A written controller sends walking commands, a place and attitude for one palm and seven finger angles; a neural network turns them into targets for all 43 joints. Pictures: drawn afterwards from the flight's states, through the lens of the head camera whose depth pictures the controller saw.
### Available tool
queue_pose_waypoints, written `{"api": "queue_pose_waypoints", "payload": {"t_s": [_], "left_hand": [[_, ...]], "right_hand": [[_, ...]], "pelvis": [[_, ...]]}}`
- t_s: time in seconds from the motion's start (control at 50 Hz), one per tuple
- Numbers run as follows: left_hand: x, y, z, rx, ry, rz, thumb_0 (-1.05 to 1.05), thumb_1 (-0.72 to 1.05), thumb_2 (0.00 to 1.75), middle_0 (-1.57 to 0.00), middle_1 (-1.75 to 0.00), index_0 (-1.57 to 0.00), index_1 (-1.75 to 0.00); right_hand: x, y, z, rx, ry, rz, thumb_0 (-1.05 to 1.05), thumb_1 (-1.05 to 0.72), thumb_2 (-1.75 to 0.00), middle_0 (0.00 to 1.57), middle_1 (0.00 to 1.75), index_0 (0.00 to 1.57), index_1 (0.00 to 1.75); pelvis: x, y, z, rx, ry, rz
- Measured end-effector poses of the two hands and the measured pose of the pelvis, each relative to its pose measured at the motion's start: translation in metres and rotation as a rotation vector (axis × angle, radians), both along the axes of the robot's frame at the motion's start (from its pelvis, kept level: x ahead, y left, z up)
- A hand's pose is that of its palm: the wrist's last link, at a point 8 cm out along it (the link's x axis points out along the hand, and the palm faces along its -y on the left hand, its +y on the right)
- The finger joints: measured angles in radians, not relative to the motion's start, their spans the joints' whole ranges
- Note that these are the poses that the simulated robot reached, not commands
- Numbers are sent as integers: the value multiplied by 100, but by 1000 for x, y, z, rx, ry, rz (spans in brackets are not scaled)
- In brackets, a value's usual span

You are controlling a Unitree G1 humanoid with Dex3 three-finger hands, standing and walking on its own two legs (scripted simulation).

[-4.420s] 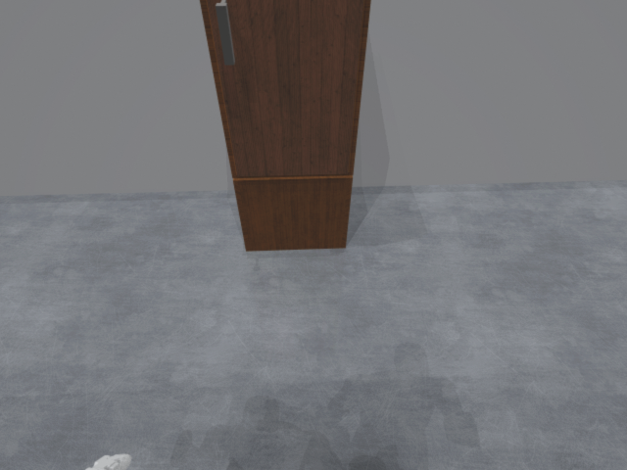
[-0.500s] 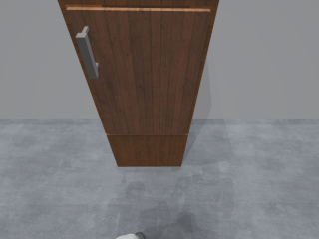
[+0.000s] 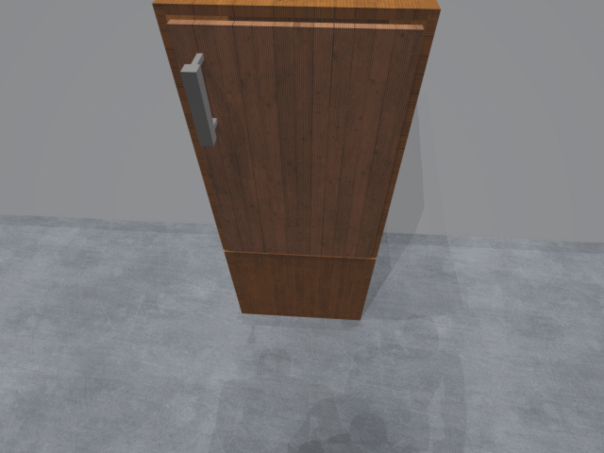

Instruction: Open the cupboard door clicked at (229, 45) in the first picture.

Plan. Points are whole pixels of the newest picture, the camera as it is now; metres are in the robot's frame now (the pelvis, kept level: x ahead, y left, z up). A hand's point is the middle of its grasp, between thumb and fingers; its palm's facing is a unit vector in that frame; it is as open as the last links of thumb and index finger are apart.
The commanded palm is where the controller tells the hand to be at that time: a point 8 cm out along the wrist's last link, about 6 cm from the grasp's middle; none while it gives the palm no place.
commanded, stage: come to a stop and stand still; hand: left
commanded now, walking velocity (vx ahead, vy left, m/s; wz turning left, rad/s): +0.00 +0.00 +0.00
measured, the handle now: (203, 100) +0.62 +0.23 +0.14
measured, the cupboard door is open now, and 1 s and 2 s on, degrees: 0 0 0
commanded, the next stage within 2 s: look again from close up in 0.42 s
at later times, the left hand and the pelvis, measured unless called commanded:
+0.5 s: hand out of the picture +0.01 +0.21 -0.17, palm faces +0.00 -0.98 -0.19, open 7.3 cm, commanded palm none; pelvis +0.00 +0.03 +0.01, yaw -2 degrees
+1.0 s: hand out of the picture -0.01 +0.18 -0.17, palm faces -0.02 -0.98 -0.22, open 7.4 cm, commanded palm none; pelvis -0.02 +0.01 +0.00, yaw -2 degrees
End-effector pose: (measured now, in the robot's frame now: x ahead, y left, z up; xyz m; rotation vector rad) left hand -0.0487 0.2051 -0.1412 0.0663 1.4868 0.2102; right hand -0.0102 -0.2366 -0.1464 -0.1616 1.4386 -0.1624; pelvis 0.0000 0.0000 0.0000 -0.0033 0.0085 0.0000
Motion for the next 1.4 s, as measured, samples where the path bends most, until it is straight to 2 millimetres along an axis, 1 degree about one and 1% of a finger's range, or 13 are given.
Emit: {"api": "queue_pose_waypoints", "payload": {"t_s": [0.08, 0.12, 0.18, 0.24, 0.32, 0.44, 0.56, 0.7, 0.8, 1.0, 1.18, 1.3, 1.4], "left_hand": [[-1, 13, -8, -13, 30, -8, 1, 92, 90, -20, -30, -20, -30], [4, 19, -9, -18, 23, -17, 1, 92, 90, -20, -30, -20, -30], [16, 26, -9, -20, -3, -37, 1, 91, 90, -20, -30, -20, -30], [28, 32, -9, -18, -29, -60, 1, 91, 90, -20, -30, -20, -30], [43, 40, -7, -10, -60, -85, 1, 91, 90, -20, -30, -20, -30], [53, 50, -4, 12, -84, -107, 1, 92, 90, -20, -30, -20, -30], [52, 53, -2, 38, -91, -134, 1, 92, 90, -20, -30, -20, -30], [42, 55, 4, 70, -99, -146, 1, 91, 90, -20, -30, -20, -30], [37, 49, 7, 80, -98, -145, 1, 91, 90, -20, -30, -20, -30], [32, 20, 6, 50, -98, -139, 1, 91, 90, -20, -30, -20, -30], [30, 2, 1, 27, -87, -127, 1, 92, 90, -20, -30, -20, -30], [28, -2, -6, 6, -77, -91, 1, 91, 90, -20, -30, -20, -30], [29, 5, -15, -18, -30, -68, 1, 91, 90, -20, -30, -20, -30]], "right_hand": [[28, 20, 5, -7, -84, 8, 1, -91, -90, 20, 30, 20, 30], [37, 23, 7, -24, -110, 6, 1, -94, -90, 20, 30, 20, 30], [45, 28, 10, -30, -139, 6, 1, -95, -90, 20, 30, 20, 30], [46, 33, 12, -31, -152, 2, 1, -95, -90, 20, 30, 20, 30], [38, 38, 12, -29, -140, -7, 1, -95, -90, 20, 30, 20, 30], [10, 45, 9, -10, -80, -29, 0, -93, -90, 20, 30, 20, 30], [-17, 53, 4, 27, -27, -42, 0, -92, -90, 20, 30, 20, 30], [-29, 57, -10, 74, -40, -26, 1, -91, -90, 20, 30, 20, 30], [-25, 53, -15, 92, -64, -28, 1, -91, -90, 20, 30, 20, 30], [-18, 25, -11, 69, -81, -25, 1, -91, -90, 20, 30, 20, 30], [-12, 5, -6, 45, -73, -17, 1, -91, -90, 20, 30, 20, 30], [-8, 1, -7, 36, -42, -6, 0, -91, -90, 20, 30, 20, 30], [2, 8, -4, 17, -30, -13, 0, -91, -90, 20, 30, 20, 30]], "pelvis": [[4, 10, 0, 9, -18, -16], [5, 15, 1, 8, -23, -19], [5, 22, 2, 5, -27, -24], [4, 27, 3, 5, -29, -28], [2, 32, 4, 7, -29, -30], [-1, 34, 5, 9, -32, -30], [-7, 34, 4, 3, -24, -26], [-17, 32, -3, 7, -24, -22], [-18, 25, -3, 16, -30, -28], [-19, 5, -1, 24, -24, -36], [-17, -11, -1, 21, -20, -33], [-5, -12, -5, 3, -14, -24], [15, -4, -10, 7, -4, -25]]}}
